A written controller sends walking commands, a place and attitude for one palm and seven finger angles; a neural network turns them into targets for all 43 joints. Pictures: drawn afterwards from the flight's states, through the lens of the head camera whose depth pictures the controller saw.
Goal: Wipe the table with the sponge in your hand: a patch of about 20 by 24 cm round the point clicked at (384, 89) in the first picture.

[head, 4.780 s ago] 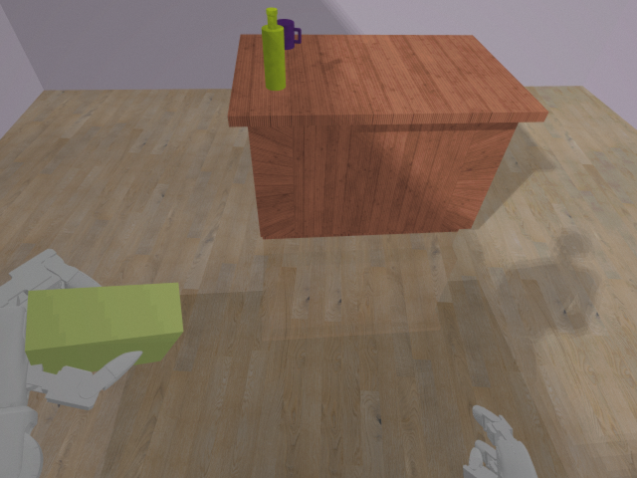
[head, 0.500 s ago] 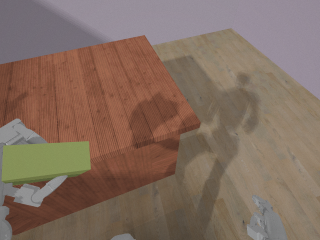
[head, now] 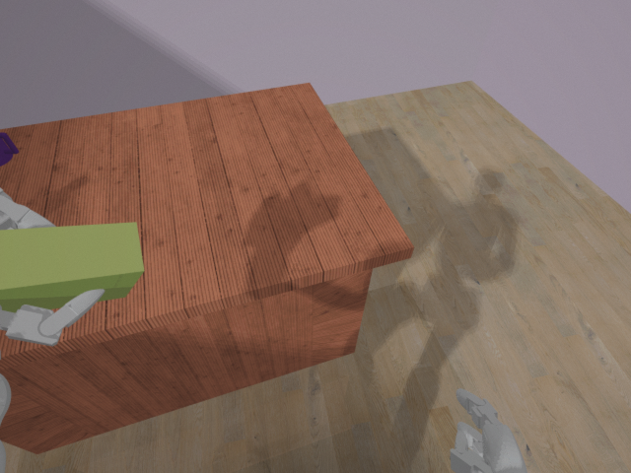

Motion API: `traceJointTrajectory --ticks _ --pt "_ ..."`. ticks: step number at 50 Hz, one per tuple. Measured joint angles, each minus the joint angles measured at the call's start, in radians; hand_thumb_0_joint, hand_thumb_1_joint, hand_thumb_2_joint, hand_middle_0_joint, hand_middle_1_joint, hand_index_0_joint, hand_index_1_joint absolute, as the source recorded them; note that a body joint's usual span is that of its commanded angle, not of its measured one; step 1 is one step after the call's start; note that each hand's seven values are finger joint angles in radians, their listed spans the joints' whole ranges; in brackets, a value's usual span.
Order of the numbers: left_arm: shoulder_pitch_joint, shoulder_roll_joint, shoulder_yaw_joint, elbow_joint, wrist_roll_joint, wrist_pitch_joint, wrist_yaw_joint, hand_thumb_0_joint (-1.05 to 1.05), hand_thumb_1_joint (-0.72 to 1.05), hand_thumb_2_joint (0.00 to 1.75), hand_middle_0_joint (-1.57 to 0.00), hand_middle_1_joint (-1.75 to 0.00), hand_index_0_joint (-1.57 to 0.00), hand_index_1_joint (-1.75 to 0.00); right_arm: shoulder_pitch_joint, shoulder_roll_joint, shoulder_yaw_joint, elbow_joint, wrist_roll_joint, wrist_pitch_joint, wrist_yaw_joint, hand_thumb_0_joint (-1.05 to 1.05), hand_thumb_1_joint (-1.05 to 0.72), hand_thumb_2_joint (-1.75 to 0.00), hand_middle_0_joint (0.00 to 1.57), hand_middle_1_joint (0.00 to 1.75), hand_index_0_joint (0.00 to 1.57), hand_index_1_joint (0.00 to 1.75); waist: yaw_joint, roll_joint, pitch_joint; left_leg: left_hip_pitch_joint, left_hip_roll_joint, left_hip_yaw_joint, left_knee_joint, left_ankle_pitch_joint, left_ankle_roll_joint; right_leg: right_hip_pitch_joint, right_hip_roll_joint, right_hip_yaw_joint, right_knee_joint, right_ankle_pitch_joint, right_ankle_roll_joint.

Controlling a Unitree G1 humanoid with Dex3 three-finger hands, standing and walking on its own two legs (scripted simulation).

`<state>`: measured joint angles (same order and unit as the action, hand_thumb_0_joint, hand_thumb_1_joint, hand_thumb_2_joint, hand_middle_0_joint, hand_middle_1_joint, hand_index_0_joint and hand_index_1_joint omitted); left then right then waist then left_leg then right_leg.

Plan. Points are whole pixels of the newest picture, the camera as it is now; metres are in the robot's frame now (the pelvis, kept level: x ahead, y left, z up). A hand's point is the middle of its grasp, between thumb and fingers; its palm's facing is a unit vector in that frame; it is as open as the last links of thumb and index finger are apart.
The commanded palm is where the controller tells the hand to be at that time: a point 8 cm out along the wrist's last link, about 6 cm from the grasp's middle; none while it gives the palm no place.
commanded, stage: come to a stop and stand still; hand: left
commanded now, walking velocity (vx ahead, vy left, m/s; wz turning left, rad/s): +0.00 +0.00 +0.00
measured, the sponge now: (87, 268) +0.25 +0.25 +0.17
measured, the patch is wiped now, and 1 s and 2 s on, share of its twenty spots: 0.00 0.00 0.00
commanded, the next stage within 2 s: look again from close up in 1.20 s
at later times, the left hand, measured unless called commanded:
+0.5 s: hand (6, 315) +0.20 +0.30 +0.17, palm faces +0.41 -0.84 -0.37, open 9.0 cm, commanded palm +0.14 +0.34 +0.18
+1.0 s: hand (53, 275) +0.25 +0.29 +0.16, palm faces +0.39 -0.84 -0.38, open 9.0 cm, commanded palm +0.19 +0.32 +0.18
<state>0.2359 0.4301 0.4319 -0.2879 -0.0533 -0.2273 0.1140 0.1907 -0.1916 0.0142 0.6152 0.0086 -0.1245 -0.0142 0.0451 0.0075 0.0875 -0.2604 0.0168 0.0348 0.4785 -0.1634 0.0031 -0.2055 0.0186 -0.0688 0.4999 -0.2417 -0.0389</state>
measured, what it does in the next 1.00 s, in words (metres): shifts its weight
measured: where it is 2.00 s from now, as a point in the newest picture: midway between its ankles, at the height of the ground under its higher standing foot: outside the picture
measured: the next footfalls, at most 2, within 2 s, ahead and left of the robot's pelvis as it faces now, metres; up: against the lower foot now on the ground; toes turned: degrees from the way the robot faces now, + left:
none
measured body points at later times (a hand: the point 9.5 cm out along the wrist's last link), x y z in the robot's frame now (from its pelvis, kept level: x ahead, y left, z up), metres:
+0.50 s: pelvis -0.01 +0.05 +0.01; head +0.01 +0.08 +0.45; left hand +0.17 +0.35 +0.19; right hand +0.18 -0.14 -0.06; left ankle +0.06 +0.12 -0.74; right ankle +0.02 -0.08 -0.73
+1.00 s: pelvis +0.04 +0.04 +0.01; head +0.06 +0.06 +0.46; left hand +0.22 +0.34 +0.18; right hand +0.24 -0.18 -0.05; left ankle +0.06 +0.12 -0.74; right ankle +0.02 -0.08 -0.74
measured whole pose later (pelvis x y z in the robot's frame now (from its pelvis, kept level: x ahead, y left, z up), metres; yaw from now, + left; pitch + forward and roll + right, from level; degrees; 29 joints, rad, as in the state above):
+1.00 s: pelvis +0.04 +0.04 +0.01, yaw +3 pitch +0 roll -1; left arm 0.43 0.38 0.33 -0.44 -0.04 -0.21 0.09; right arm 0.17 -0.20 0.02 0.58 0.00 -0.12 -0.03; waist 0.02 -0.02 0.03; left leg -0.23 -0.04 0.00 0.41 -0.18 0.05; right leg -0.12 0.03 0.02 0.34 -0.22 -0.01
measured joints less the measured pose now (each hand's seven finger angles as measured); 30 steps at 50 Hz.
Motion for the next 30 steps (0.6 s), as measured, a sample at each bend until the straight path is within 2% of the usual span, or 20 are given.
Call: traceJointTrajectory --ticks 4,6,8,11,14,18,25,30 --pt "0.142 -0.071 -0.094 -0.080 -0.005 -0.002 -0.011 -0.01 -0.42 1.05 -0.86 -1.38 -0.86 -1.39 0.023 -0.037 -0.020 -0.022 0.006 -0.008 0.008 0.02 -0.90 -0.90 0.21 0.30 0.20 0.30 -0.029 -0.005 -0.030 -0.003 -0.005 0.006 -0.001 0.003 0.017 0.007 -0.005 0.006 -0.024 0.017 0.014" --pt "0.206 -0.087 -0.146 -0.116 0.003 -0.007 -0.024 -0.01 -0.42 1.05 -0.86 -1.39 -0.86 -1.39 0.039 -0.045 -0.025 -0.026 0.002 -0.011 0.000 0.02 -0.90 -0.90 0.21 0.30 0.20 0.30 -0.032 -0.020 -0.045 -0.011 -0.011 -0.002 0.009 -0.009 0.020 0.009 -0.005 0.006 -0.035 0.024 0.017" --pt "0.239 -0.076 -0.166 -0.140 0.010 -0.009 -0.031 -0.01 -0.42 1.05 -0.86 -1.39 -0.86 -1.39 0.052 -0.046 -0.025 -0.026 -0.002 -0.013 -0.012 0.02 -0.91 -0.90 0.21 0.30 0.20 0.30 -0.027 -0.041 -0.051 -0.017 -0.017 -0.013 0.015 -0.015 0.021 0.009 -0.004 0.007 -0.043 0.027 0.019" --pt "0.214 -0.039 -0.144 -0.141 0.018 -0.018 -0.026 -0.01 -0.42 1.05 -0.86 -1.39 -0.86 -1.39 0.065 -0.041 -0.024 -0.023 -0.007 -0.022 -0.026 0.02 -0.91 -0.90 0.20 0.30 0.20 0.30 -0.013 -0.061 -0.045 -0.022 -0.021 -0.029 0.006 0.004 0.033 0.010 0.002 0.006 -0.052 -0.002 0.024" --pt "0.130 -0.007 -0.091 -0.132 0.024 -0.027 -0.013 -0.01 -0.42 1.05 -0.86 -1.39 -0.86 -1.39 0.066 -0.029 -0.019 -0.026 -0.008 -0.042 -0.028 0.02 -0.91 -0.90 0.20 0.30 0.20 0.30 -0.004 -0.074 -0.023 -0.024 -0.034 -0.039 -0.018 0.027 0.046 -0.001 0.007 0.025 -0.041 -0.049 0.025" --pt "0.070 -0.010 -0.043 -0.146 0.022 -0.047 0.000 -0.01 -0.42 1.05 -0.85 -1.39 -0.86 -1.39 0.047 -0.007 -0.007 -0.027 -0.010 -0.069 -0.009 0.02 -0.90 -0.90 0.20 0.30 0.20 0.30 -0.005 -0.069 -0.005 -0.024 -0.057 -0.041 -0.034 0.044 0.057 -0.002 0.004 0.056 -0.051 -0.001 0.028" --pt "0.163 -0.054 -0.100 -0.149 0.039 -0.040 -0.021 -0.01 -0.42 1.05 -0.85 -1.39 -0.86 -1.39 0.038 0.039 0.024 -0.018 -0.015 -0.062 0.012 0.01 -0.90 -0.90 0.21 0.30 0.20 0.30 -0.010 -0.041 -0.040 -0.010 -0.076 -0.033 -0.068 0.026 0.058 0.017 -0.001 0.089 -0.095 0.018 0.036" --pt "0.171 -0.056 -0.101 -0.121 0.044 -0.016 -0.026 -0.01 -0.42 1.05 -0.85 -1.39 -0.85 -1.39 0.027 0.042 0.040 0.002 -0.021 -0.050 0.006 0.01 -0.90 -0.90 0.21 0.30 0.20 0.30 0.007 -0.032 -0.034 0.001 -0.073 -0.040 -0.059 0.038 0.067 0.049 0.003 0.083 -0.126 0.059 0.053"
